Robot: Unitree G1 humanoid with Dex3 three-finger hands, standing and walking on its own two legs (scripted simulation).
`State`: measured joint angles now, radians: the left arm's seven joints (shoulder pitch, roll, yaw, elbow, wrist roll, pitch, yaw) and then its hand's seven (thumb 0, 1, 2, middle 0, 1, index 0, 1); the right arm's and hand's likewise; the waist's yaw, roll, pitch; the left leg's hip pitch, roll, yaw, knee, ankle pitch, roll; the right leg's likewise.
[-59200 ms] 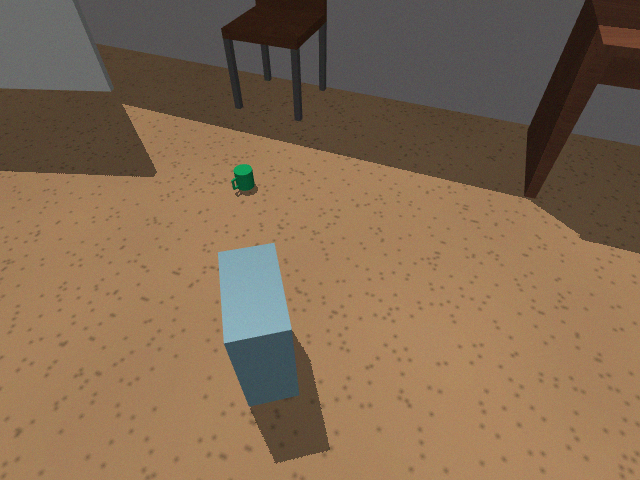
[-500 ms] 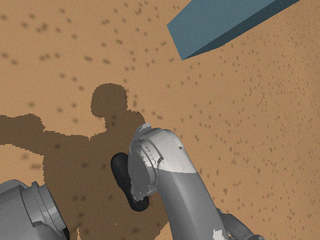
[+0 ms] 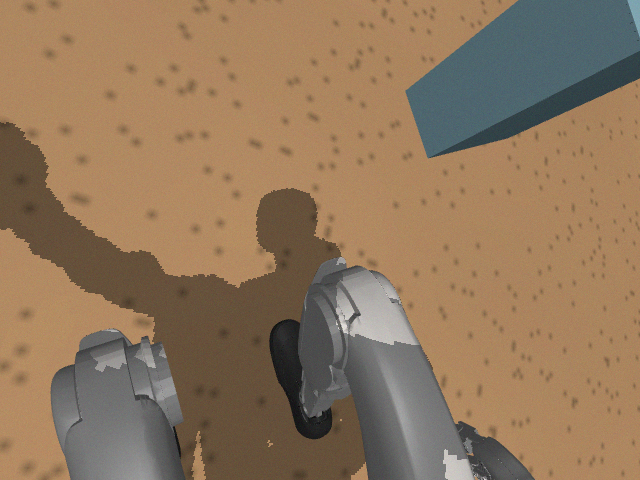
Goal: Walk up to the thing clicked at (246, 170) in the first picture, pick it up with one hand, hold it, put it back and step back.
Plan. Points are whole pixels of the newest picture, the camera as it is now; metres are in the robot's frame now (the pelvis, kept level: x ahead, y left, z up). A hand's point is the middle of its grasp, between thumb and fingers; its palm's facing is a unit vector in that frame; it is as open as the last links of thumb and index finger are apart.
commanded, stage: settle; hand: left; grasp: from above
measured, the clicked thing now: out of the picture +0.49 +0.32 -0.24
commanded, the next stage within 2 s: lift in 0.28 s
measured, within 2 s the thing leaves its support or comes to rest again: neither
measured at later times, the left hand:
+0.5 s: hand out of the picture +0.49 +0.33 -0.14, palm faces -0.45 -0.08 -0.89, open 11.7 cm
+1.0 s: hand out of the picture +0.42 +0.33 -0.02, palm faces -0.47 -0.12 -0.88, open 11.6 cm
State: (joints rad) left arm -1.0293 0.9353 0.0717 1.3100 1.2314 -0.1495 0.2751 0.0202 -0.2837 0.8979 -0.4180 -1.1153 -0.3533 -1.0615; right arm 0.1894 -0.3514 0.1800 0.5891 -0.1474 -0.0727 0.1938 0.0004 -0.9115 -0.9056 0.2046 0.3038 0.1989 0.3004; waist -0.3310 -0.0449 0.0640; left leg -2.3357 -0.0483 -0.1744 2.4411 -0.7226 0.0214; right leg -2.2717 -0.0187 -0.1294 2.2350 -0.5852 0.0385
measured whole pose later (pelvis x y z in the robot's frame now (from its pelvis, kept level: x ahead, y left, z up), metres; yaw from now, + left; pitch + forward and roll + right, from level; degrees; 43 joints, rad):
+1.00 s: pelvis -0.01 +0.00 +0.10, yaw +7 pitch +37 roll -7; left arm -0.77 0.70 0.00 0.97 1.07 -0.12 0.05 0.02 -0.26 0.84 -0.46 -1.03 -0.40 -0.97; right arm 0.20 -0.30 0.03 0.59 -0.02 0.09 0.06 0.00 -0.92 -0.91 0.20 0.30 0.20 0.30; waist -0.20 0.04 -0.14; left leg -2.05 -0.04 -0.07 2.07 -0.66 0.03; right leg -2.03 -0.03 -0.04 1.95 -0.56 0.04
